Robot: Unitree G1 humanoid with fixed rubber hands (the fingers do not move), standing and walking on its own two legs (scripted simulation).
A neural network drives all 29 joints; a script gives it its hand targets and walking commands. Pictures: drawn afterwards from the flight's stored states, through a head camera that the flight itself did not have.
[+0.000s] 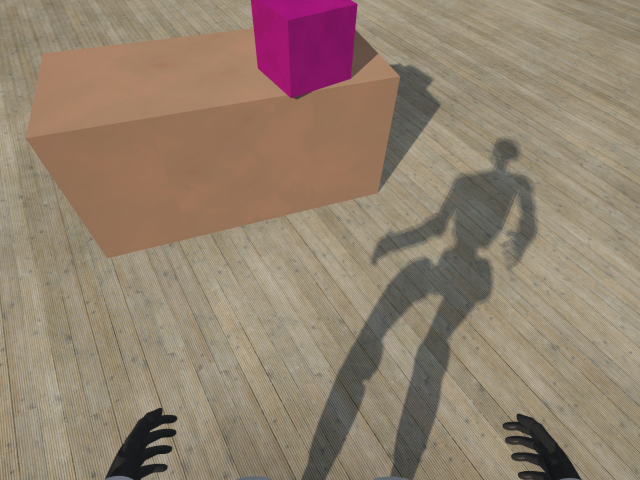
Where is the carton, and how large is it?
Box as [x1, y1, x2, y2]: [251, 0, 356, 97]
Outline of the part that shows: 251,0 258,68 290,97 350,78 356,3 350,0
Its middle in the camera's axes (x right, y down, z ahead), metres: -0.06 -0.64 +1.24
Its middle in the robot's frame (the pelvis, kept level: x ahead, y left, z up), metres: +1.34 +0.06 -0.08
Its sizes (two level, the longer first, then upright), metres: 0.238 0.225 0.232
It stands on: a pedestal, 0.56 m high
